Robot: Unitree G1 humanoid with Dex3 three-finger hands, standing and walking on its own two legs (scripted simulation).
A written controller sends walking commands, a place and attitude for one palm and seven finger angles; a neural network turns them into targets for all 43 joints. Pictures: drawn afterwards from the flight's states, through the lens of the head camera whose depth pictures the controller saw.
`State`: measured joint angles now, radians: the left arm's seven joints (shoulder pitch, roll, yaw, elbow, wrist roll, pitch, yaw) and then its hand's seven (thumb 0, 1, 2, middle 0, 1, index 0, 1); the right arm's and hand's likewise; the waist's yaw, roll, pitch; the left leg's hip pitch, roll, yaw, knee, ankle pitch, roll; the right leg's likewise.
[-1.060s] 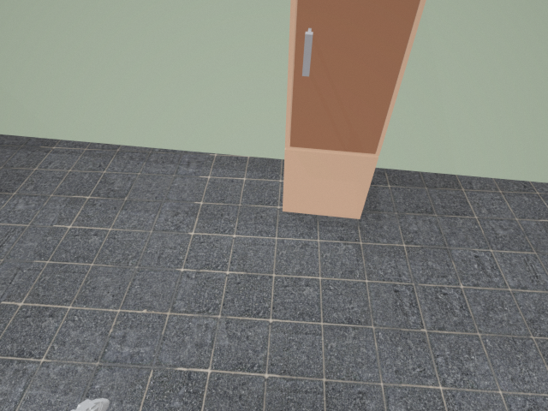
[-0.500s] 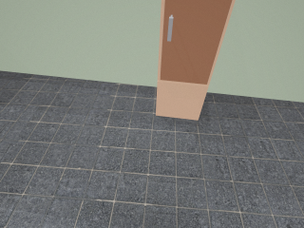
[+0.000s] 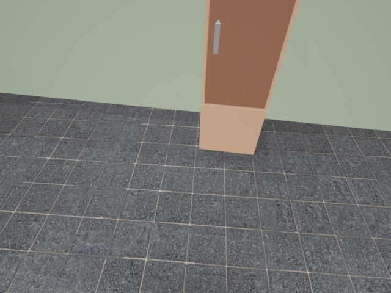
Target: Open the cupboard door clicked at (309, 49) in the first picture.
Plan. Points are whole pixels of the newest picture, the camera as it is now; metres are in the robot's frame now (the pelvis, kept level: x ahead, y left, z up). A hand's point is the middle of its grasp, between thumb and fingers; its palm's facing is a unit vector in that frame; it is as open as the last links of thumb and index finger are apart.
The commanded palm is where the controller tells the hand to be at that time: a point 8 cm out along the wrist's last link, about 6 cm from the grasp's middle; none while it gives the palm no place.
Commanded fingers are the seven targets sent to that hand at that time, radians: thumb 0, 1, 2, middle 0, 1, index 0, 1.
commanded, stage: look at it before walking up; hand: left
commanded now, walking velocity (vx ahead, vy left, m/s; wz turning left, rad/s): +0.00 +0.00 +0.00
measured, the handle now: (217, 36) +1.13 -0.03 +0.04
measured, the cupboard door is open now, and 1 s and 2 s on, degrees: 0 0 0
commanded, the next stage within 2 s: walk to a spot facing it in 0.38 s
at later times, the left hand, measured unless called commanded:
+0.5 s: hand out of the picture +0.08 +0.25 -0.16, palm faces -0.02 -0.94 -0.34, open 7.4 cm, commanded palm none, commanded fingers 0.00 0.90 0.90 -0.20 -0.30 -0.20 -0.30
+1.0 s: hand out of the picture +0.11 +0.13 -0.17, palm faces -0.14 -0.97 -0.21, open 7.4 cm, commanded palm none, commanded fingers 0.00 0.90 0.90 -0.20 -0.30 -0.20 -0.30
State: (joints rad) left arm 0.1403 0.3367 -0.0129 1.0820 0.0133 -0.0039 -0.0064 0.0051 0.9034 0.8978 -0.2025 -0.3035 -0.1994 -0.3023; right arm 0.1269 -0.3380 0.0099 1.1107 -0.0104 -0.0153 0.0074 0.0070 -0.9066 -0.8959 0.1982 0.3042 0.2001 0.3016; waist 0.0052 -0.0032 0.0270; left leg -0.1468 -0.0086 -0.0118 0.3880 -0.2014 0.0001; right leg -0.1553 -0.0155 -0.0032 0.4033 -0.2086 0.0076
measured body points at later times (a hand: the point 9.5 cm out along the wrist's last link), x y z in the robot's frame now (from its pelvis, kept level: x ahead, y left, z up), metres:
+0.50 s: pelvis +0.01 +0.00 +0.00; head +0.01 +0.00 +0.45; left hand +0.08 +0.30 -0.13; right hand +0.10 -0.30 -0.13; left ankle +0.01 +0.12 -0.74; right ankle +0.01 -0.12 -0.74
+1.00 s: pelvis +0.09 -0.06 -0.01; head +0.10 -0.08 +0.44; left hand +0.12 +0.18 -0.15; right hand +0.06 -0.30 -0.17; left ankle +0.10 +0.09 -0.66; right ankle +0.06 -0.12 -0.74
